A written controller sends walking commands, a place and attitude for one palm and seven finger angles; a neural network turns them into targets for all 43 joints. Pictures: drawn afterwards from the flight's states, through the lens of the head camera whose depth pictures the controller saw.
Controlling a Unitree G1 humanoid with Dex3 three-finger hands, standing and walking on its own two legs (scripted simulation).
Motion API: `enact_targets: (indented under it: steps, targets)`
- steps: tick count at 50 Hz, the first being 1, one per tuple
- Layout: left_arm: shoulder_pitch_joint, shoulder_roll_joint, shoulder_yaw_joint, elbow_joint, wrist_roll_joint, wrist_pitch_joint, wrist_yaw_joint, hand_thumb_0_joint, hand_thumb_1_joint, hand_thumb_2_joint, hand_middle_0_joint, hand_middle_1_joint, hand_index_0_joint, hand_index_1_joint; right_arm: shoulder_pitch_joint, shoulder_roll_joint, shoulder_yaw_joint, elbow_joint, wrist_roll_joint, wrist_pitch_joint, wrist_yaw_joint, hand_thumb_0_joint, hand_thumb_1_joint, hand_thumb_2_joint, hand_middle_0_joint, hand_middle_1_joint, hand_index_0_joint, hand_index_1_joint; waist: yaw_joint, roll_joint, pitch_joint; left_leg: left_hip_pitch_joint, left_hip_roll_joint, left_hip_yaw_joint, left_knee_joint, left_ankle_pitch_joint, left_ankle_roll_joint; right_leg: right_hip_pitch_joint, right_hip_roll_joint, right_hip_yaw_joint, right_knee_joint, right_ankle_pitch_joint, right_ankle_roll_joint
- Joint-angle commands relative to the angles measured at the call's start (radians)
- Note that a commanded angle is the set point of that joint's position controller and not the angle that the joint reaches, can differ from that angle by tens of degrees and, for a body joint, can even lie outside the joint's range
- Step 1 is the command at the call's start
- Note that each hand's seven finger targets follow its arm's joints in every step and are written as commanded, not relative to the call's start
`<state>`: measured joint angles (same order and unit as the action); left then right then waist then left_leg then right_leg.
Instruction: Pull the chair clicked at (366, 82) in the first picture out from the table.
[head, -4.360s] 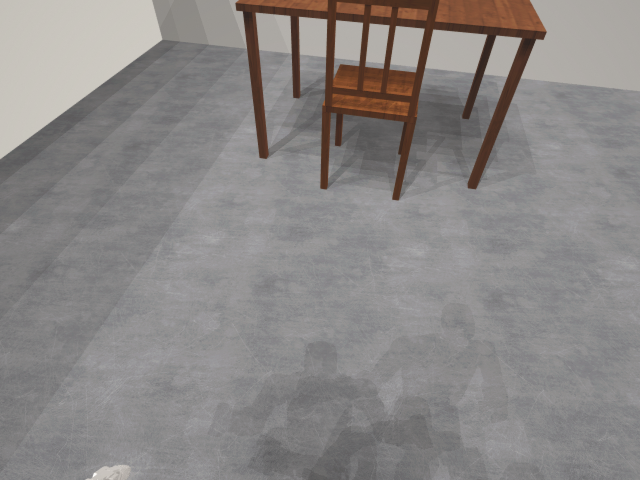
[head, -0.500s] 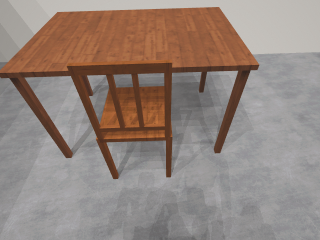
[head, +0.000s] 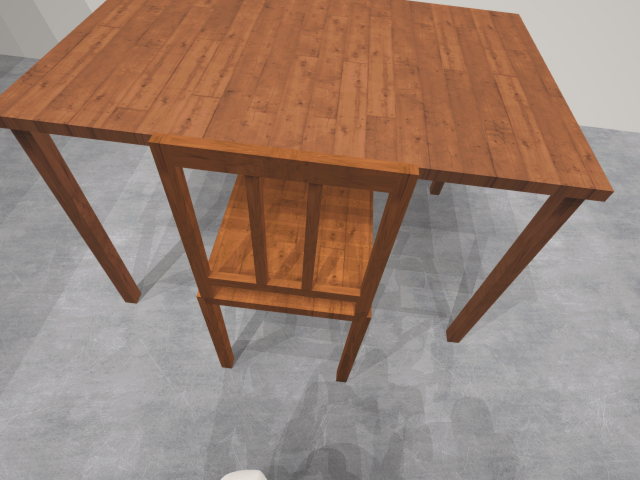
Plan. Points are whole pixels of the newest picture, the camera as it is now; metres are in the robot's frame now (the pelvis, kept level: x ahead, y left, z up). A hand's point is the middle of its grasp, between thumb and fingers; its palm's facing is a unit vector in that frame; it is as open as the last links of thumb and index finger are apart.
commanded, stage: come to a stop and stand still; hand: left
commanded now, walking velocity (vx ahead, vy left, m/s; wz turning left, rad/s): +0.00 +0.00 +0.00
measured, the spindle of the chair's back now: (258, 235) +0.50 +0.15 -0.07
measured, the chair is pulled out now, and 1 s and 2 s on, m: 0.00 0.00 0.00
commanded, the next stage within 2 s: look again from close up in 1.44 s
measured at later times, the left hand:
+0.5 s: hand out of the picture +0.11 +0.15 -0.15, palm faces +0.03 -0.97 -0.26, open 7.3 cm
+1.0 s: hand out of the picture -0.03 +0.17 -0.16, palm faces +0.05 -0.97 -0.22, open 7.4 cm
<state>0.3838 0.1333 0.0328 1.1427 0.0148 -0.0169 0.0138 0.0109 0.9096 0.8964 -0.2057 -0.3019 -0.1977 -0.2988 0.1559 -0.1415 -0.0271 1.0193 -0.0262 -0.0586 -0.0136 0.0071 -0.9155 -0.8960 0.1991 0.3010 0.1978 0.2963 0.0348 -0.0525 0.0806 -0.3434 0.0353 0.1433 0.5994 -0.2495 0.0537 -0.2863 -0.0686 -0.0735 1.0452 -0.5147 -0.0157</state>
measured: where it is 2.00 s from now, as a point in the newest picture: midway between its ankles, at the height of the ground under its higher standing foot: outside the picture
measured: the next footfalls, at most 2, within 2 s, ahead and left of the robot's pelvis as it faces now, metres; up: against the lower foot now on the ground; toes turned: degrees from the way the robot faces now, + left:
right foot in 0.28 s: +0.12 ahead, -0.14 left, +0.00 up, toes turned -4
left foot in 0.68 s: +0.02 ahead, +0.11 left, +0.00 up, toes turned +3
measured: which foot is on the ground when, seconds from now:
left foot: down 0.00-0.32, up 0.34-0.66, down 0.68-1.00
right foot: up 0.00-0.26, down 0.28-0.72, up 0.74-0.92, down 0.94-1.00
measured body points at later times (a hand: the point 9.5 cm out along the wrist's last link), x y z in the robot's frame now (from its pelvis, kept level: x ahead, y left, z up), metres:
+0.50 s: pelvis +0.04 -0.04 +0.01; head +0.08 -0.06 +0.46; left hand +0.11 +0.20 -0.13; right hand +0.08 -0.27 -0.16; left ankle -0.02 +0.09 -0.67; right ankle +0.08 -0.13 -0.73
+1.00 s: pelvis -0.02 -0.01 +0.01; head +0.00 -0.02 +0.46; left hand -0.03 +0.22 -0.14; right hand +0.01 -0.23 -0.15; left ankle -0.02 +0.11 -0.73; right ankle -0.04 -0.11 -0.73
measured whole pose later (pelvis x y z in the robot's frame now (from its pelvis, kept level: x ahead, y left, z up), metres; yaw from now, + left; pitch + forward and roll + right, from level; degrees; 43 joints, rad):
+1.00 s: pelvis -0.02 -0.01 +0.01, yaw -1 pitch -1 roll +1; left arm 0.29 0.15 0.02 1.12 0.01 0.02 0.03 0.01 0.91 0.90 -0.20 -0.30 -0.19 -0.30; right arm 0.22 -0.16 -0.02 1.09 -0.01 0.02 -0.04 0.02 -0.94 -0.90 0.20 0.30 0.20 0.30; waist 0.02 0.01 0.05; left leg -0.18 0.00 0.06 0.44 -0.24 0.00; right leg -0.18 -0.01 -0.01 0.49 -0.30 -0.01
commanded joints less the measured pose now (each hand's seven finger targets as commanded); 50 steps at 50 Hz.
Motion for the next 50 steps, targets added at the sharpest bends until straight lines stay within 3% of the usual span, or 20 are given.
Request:
enact_targets:
  steps: [1,4,7,11,13,15,16,19,25,28,32,33,35,36,37,41,45,48,49,50]
  targets:
    - [0.015,0.037,0.014,-0.062,0.005,-0.014,-0.002,0.000,0.900,0.900,-0.200,-0.300,-0.200,-0.300,0.137,-0.108,-0.015,0.010,0.009,-0.009,-0.020,0.000,-0.900,-0.900,0.200,0.300,0.200,0.300,-0.030,0.178,-0.064,0.149,0.252,-0.226,-0.329,0.440,0.123,-0.176,-0.039,0.050,0.097,0.122,0.014]
    - [0.063,0.009,0.002,-0.043,-0.001,0.018,0.014,0.000,0.900,0.900,-0.200,-0.300,-0.200,-0.300,0.078,-0.096,-0.009,-0.006,0.011,-0.004,-0.027,0.000,-0.900,-0.900,0.200,0.300,0.200,0.300,0.009,0.111,-0.089,0.091,0.227,-0.135,-0.314,0.637,0.104,-0.057,-0.027,0.053,-0.081,0.185,0.046]
    - [0.006,0.031,-0.003,-0.065,-0.001,0.029,0.024,0.000,0.900,0.900,-0.200,-0.300,-0.200,-0.300,0.075,-0.113,-0.008,0.007,0.009,0.015,-0.032,0.000,-0.900,-0.900,0.200,0.300,0.200,0.300,-0.009,0.164,-0.075,0.126,0.243,-0.134,-0.278,0.705,0.101,-0.022,-0.011,0.039,-0.264,0.176,0.046]
    - [-0.025,0.085,0.010,-0.095,0.004,0.039,0.026,0.000,0.900,0.900,-0.200,-0.300,-0.200,-0.300,0.072,-0.147,-0.033,0.007,0.010,0.051,-0.031,0.000,-0.900,-0.900,0.200,0.300,0.200,0.300,-0.013,0.193,-0.060,0.147,0.234,-0.155,-0.211,0.592,0.075,0.029,0.010,0.016,-0.443,0.272,0.039]
    - [-0.014,0.128,0.020,-0.103,0.009,0.032,0.026,0.000,0.900,0.900,-0.200,-0.300,-0.200,-0.300,0.069,-0.143,-0.037,0.002,0.014,0.062,-0.027,0.000,-0.900,-0.900,0.200,0.300,0.200,0.300,0.001,0.116,-0.039,0.091,0.177,-0.145,-0.133,0.416,0.018,0.088,-0.017,0.069,-0.565,0.500,0.023]
    - [-0.063,0.208,0.026,-0.126,0.014,0.020,0.027,0.000,0.900,0.900,-0.200,-0.300,-0.200,-0.300,0.116,-0.086,-0.038,-0.007,0.025,0.077,-0.018,0.000,-0.900,-0.900,0.200,0.300,0.200,0.300,-0.040,-0.089,-0.087,0.057,0.012,-0.048,0.034,-0.018,-0.063,0.083,-0.223,0.274,-0.617,0.885,-0.090]
    - [-0.072,0.225,0.027,-0.134,0.010,0.018,0.025,0.000,0.900,0.900,-0.200,-0.300,-0.200,-0.300,0.116,-0.069,-0.037,-0.008,0.025,0.091,-0.017,0.000,-0.900,-0.900,0.200,0.300,0.200,0.300,-0.034,-0.115,-0.104,0.061,-0.024,-0.057,0.148,-0.249,-0.076,0.075,-0.294,0.298,-0.667,0.979,-0.161]
    - [-0.128,0.200,0.029,-0.155,0.009,0.018,0.036,0.000,0.900,0.900,-0.200,-0.300,-0.200,-0.300,0.089,-0.085,-0.042,-0.006,0.020,0.110,-0.021,0.000,-0.900,-0.900,0.200,0.300,0.200,0.300,-0.026,-0.119,-0.116,-0.014,-0.020,-0.153,0.397,-0.313,-0.079,0.094,-0.269,0.279,-0.668,1.012,-0.214]
    - [-0.131,0.219,0.051,-0.170,0.015,0.022,0.042,0.000,0.900,0.900,-0.200,-0.300,-0.200,-0.300,0.077,-0.089,-0.041,-0.018,0.022,0.108,-0.011,0.000,-0.900,-0.900,0.200,0.300,0.200,0.300,-0.001,-0.097,-0.149,-0.046,-0.025,-0.145,0.308,-0.272,-0.106,0.206,-0.246,0.242,-0.655,0.966,-0.201]
    - [-0.137,0.227,0.056,-0.171,0.019,0.027,0.040,0.000,0.900,0.900,-0.200,-0.300,-0.200,-0.300,0.087,-0.074,-0.035,-0.019,0.024,0.101,-0.009,0.000,-0.900,-0.900,0.200,0.300,0.200,0.300,0.002,-0.108,-0.155,0.015,-0.024,-0.127,0.152,-0.245,-0.098,0.184,-0.233,0.254,-0.684,0.771,-0.191]
    - [-0.178,0.204,0.048,-0.159,0.006,0.034,0.033,0.000,0.900,0.900,-0.200,-0.300,-0.200,-0.300,0.190,-0.061,-0.024,0.024,0.024,0.084,-0.011,0.000,-0.900,-0.900,0.200,0.300,0.200,0.300,-0.045,-0.112,-0.158,0.253,-0.035,-0.094,-0.202,0.003,-0.079,0.045,-0.146,0.204,-0.669,0.416,-0.087]
    - [-0.184,0.176,0.041,-0.166,0.000,0.039,0.031,0.000,0.900,0.900,-0.200,-0.300,-0.200,-0.300,0.210,-0.090,-0.025,0.027,0.020,0.076,-0.012,0.000,-0.900,-0.900,0.200,0.300,0.200,0.300,-0.052,-0.027,-0.140,0.280,0.010,-0.133,-0.252,0.018,-0.065,-0.012,-0.100,0.174,-0.630,0.291,-0.050]
    - [-0.193,0.105,0.028,-0.177,-0.004,0.051,0.023,0.000,0.900,0.900,-0.200,-0.300,-0.200,-0.300,0.119,-0.170,-0.029,-0.015,0.004,0.072,-0.015,0.000,-0.900,-0.900,0.200,0.300,0.200,0.300,-0.021,0.242,-0.022,0.037,0.234,-0.381,-0.411,-0.038,0.033,-0.016,0.025,0.043,-0.484,0.166,0.025]
    - [-0.187,0.111,0.029,-0.164,0.004,0.056,0.021,0.000,0.900,0.900,-0.200,-0.300,-0.200,-0.300,0.048,-0.166,-0.020,-0.030,0.001,0.074,-0.014,0.000,-0.900,-0.900,0.200,0.300,0.200,0.300,-0.002,0.211,0.010,-0.076,0.241,-0.383,-0.456,-0.151,0.063,0.042,0.031,0.051,-0.402,0.146,0.027]
    - [-0.172,0.114,0.029,-0.152,0.012,0.064,0.021,0.000,0.900,0.900,-0.200,-0.300,-0.200,-0.300,0.020,-0.151,-0.018,-0.031,0.003,0.067,-0.019,0.000,-0.900,-0.900,0.200,0.300,0.200,0.300,0.007,0.290,0.033,-0.100,0.218,-0.358,-0.482,-0.152,0.070,0.045,0.029,0.062,-0.339,0.130,0.025]
    - [-0.102,0.098,0.019,-0.108,0.008,0.058,0.017,0.000,0.900,0.900,-0.200,-0.300,-0.200,-0.300,0.032,-0.137,-0.009,-0.013,0.008,0.067,-0.029,0.000,-0.900,-0.900,0.200,0.300,0.200,0.300,0.006,0.224,0.031,0.053,0.163,-0.263,-0.393,0.079,0.080,-0.047,0.036,0.073,-0.257,0.126,0.029]
    - [-0.073,0.079,0.000,-0.085,-0.003,0.033,0.022,0.000,0.900,0.900,-0.200,-0.300,-0.200,-0.300,0.116,-0.138,-0.010,0.028,0.012,0.059,-0.033,0.000,-0.900,-0.900,0.200,0.300,0.200,0.300,-0.010,0.153,-0.036,0.216,0.154,-0.252,-0.259,0.366,0.071,0.039,0.026,0.058,-0.584,0.228,0.040]
    - [-0.046,0.134,-0.006,-0.053,-0.003,0.007,0.030,0.000,0.900,0.900,-0.200,-0.300,-0.200,-0.300,0.138,-0.086,-0.003,0.033,0.032,0.054,-0.027,0.000,-0.900,-0.900,0.200,0.300,0.200,0.300,-0.042,0.001,-0.070,0.181,0.051,-0.185,-0.193,0.192,-0.026,0.130,-0.089,0.202,-0.707,0.556,-0.010]
    - [-0.055,0.137,-0.010,-0.050,-0.004,0.006,0.028,0.000,0.900,0.900,-0.200,-0.300,-0.200,-0.300,0.142,-0.084,0.000,0.037,0.030,0.051,-0.023,0.000,-0.900,-0.900,0.200,0.300,0.200,0.300,-0.049,0.023,-0.078,0.209,0.042,-0.183,-0.221,0.178,-0.034,0.113,-0.098,0.183,-0.691,0.565,-0.019]
    - [-0.061,0.126,-0.009,-0.042,-0.004,0.000,0.029,0.000,0.900,0.900,-0.200,-0.300,-0.200,-0.300,0.137,-0.085,0.000,0.051,0.024,0.056,-0.024,0.000,-0.900,-0.900,0.200,0.300,0.200,0.300,-0.049,-0.064,-0.098,0.233,0.051,-0.176,-0.206,0.212,-0.041,0.113,-0.069,0.183,-0.682,0.594,-0.022]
